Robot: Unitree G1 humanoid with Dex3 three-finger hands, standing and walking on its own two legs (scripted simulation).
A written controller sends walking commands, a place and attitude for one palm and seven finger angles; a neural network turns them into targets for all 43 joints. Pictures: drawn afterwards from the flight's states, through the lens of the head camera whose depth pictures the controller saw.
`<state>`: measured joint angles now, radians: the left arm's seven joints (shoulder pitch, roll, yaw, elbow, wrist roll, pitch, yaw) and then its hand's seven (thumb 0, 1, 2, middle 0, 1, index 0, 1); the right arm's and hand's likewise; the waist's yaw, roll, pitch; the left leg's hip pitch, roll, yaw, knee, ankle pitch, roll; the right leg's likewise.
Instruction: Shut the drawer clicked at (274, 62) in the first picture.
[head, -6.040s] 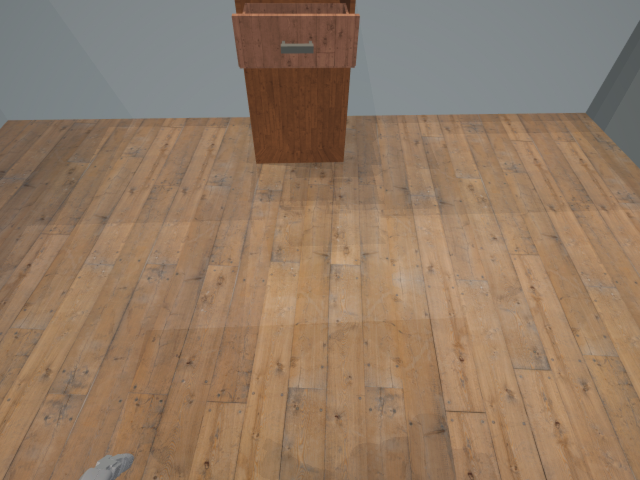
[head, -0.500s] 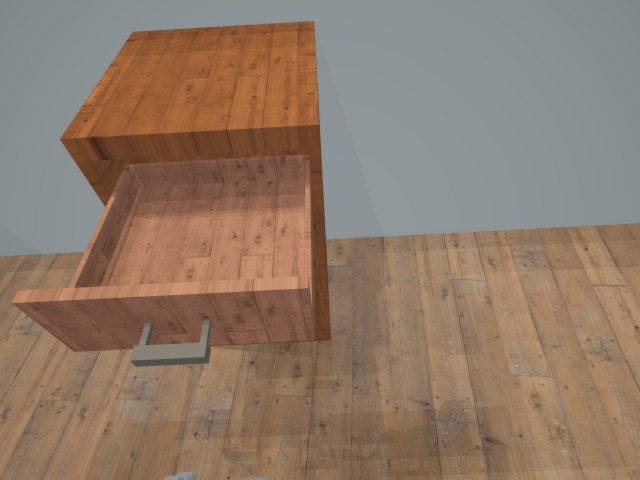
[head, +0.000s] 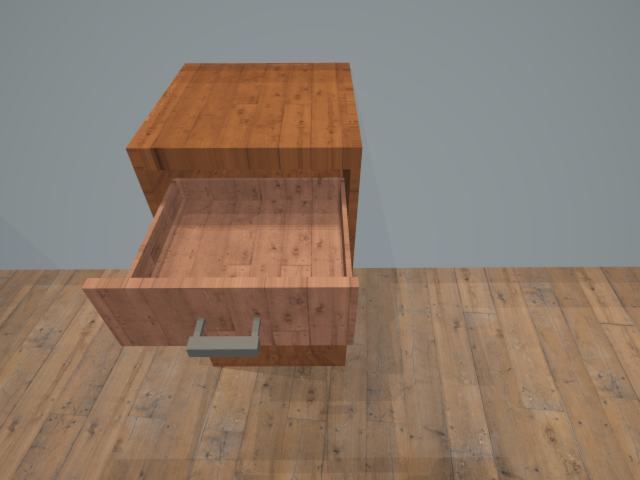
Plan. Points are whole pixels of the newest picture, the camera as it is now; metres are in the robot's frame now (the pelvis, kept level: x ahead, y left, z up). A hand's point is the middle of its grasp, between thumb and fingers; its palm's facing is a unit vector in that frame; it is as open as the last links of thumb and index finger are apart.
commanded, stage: come to a stop and stand still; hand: left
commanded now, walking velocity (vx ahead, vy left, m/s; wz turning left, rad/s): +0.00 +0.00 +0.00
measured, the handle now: (226, 335) +0.34 +0.18 -0.04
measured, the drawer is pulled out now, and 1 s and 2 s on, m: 0.30 0.30 0.30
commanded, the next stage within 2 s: look again from close up in 1.04 s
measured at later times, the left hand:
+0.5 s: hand out of the picture +0.03 +0.18 -0.17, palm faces +0.06 -0.98 -0.19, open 7.3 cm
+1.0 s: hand out of the picture +0.10 +0.19 -0.16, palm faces +0.07 -0.97 -0.21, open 7.3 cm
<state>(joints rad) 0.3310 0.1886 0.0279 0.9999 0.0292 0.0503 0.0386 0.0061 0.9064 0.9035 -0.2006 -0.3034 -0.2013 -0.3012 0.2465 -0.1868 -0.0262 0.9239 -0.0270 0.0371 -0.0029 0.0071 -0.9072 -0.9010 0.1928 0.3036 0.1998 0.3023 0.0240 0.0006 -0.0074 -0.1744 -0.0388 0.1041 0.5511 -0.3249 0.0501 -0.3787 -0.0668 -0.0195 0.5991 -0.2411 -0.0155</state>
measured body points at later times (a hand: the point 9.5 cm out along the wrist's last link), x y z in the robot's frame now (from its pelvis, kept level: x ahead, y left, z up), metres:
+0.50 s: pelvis +0.03 +0.01 +0.01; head +0.03 +0.01 +0.46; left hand +0.02 +0.23 -0.15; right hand +0.01 -0.21 -0.15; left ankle -0.01 +0.09 -0.73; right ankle +0.10 -0.12 -0.73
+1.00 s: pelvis +0.08 +0.01 +0.01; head +0.09 +0.01 +0.46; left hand +0.10 +0.24 -0.15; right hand +0.09 -0.22 -0.15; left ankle -0.01 +0.09 -0.73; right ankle +0.10 -0.12 -0.73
